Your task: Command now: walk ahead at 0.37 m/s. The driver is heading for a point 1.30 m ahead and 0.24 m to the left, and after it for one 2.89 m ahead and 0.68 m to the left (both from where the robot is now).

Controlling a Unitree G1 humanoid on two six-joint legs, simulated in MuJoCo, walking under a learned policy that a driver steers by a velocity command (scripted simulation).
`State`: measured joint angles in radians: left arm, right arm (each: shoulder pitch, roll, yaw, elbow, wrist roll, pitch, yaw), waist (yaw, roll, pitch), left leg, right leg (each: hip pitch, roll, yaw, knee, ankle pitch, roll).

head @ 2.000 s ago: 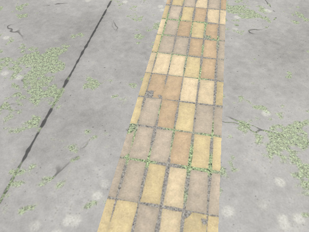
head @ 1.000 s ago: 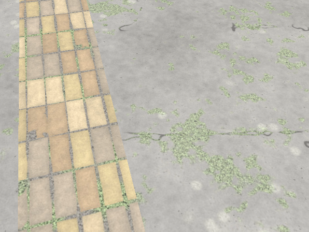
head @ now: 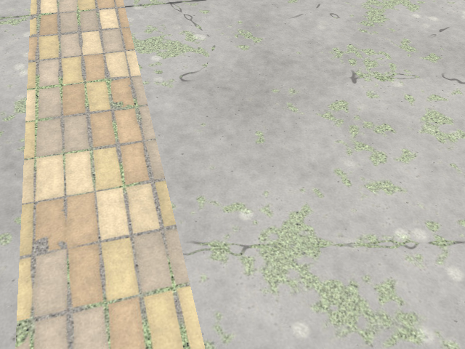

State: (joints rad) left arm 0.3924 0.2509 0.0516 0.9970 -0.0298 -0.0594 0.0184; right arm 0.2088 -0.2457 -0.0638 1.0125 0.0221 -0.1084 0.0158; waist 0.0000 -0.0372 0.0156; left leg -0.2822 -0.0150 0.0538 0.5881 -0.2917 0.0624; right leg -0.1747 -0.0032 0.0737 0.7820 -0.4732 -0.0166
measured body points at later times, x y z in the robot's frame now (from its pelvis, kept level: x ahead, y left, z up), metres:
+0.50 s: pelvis +0.24 -0.02 -0.01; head +0.29 -0.02 +0.44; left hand +0.48 +0.20 -0.10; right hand +0.16 -0.27 -0.15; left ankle +0.02 +0.09 -0.69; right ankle +0.38 -0.11 -0.73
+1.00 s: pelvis +0.36 +0.01 +0.00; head +0.38 +0.05 +0.45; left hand +0.42 +0.32 -0.13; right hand +0.55 -0.23 -0.09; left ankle +0.36 +0.11 -0.73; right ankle +0.38 -0.11 -0.72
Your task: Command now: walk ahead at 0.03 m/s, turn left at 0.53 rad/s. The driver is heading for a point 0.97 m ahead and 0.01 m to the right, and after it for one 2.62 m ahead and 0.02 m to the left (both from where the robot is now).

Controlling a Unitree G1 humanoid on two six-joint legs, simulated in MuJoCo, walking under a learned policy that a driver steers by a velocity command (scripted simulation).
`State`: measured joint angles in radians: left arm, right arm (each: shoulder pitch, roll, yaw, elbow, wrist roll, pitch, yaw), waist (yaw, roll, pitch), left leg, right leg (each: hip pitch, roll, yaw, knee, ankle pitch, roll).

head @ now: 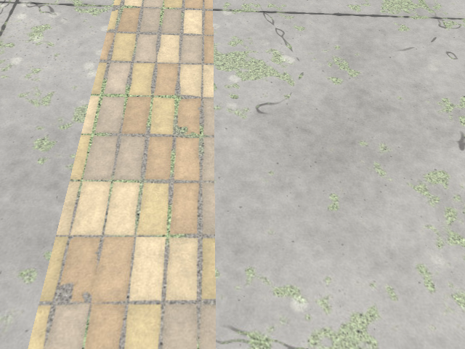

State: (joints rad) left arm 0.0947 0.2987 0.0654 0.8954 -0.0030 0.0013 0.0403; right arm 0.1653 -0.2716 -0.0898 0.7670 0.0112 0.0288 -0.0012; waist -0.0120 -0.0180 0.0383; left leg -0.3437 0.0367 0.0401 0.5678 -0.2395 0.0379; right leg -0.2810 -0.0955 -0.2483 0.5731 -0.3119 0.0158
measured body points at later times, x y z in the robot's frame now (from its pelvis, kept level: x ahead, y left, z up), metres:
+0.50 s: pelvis +0.03 -0.01 +0.00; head +0.06 -0.01 +0.45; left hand +0.10 +0.28 -0.11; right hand +0.24 -0.24 -0.10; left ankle +0.02 +0.10 -0.73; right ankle +0.06 -0.14 -0.73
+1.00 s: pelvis +0.04 -0.02 +0.00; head +0.05 -0.02 +0.45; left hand +0.09 +0.26 -0.13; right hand +0.19 -0.26 -0.12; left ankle +0.02 +0.10 -0.73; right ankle +0.06 -0.14 -0.73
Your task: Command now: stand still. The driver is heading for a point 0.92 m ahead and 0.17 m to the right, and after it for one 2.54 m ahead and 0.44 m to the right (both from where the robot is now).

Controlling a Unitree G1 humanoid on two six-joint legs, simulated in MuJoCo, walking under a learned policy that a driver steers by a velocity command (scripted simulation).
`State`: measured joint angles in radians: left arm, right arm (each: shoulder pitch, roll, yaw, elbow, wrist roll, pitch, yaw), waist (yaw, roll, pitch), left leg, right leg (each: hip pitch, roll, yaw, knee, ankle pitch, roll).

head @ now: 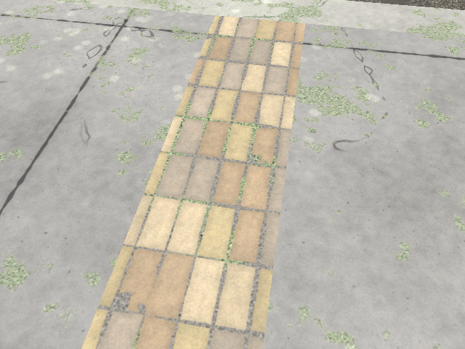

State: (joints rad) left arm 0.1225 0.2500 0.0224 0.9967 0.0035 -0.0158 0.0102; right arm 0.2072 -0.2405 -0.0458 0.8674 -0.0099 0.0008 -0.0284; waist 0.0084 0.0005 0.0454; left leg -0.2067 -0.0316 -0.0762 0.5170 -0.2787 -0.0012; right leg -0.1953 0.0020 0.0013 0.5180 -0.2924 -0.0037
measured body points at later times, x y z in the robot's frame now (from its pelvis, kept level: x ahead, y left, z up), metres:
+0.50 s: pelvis +0.00 -0.01 +0.00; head +0.01 -0.01 +0.45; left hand +0.05 +0.25 -0.15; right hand +0.05 -0.26 -0.14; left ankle +0.00 +0.12 -0.74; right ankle -0.01 -0.12 -0.74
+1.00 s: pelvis +0.00 -0.01 +0.00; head +0.01 -0.01 +0.45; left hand +0.02 +0.23 -0.15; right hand +0.01 -0.26 -0.15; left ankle +0.00 +0.12 -0.74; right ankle -0.01 -0.12 -0.74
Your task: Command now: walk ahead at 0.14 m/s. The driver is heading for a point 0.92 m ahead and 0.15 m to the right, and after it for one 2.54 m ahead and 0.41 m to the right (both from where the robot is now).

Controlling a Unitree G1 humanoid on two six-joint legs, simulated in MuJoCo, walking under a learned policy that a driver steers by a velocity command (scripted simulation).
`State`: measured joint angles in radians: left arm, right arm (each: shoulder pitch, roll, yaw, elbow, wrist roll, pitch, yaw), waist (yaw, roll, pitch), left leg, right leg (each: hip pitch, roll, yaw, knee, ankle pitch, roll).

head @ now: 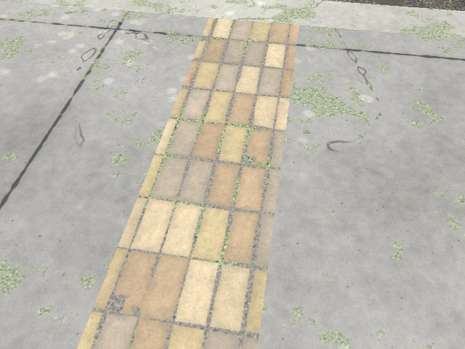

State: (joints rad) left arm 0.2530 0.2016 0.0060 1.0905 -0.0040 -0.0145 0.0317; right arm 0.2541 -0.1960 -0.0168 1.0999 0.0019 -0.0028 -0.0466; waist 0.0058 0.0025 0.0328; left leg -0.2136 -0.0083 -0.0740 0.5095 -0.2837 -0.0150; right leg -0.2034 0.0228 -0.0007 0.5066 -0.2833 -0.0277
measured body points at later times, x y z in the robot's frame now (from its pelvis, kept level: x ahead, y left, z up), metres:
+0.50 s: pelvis +0.14 +0.05 +0.01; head +0.16 +0.06 +0.46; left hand +0.29 +0.30 -0.12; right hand +0.05 -0.18 -0.13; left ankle +0.04 +0.14 -0.74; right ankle +0.27 -0.12 -0.67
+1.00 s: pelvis +0.38 -0.01 +0.00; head +0.43 -0.04 +0.45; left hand +0.57 +0.23 -0.11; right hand +0.47 -0.32 -0.10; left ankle +0.54 +0.14 -0.67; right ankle +0.40 -0.08 -0.74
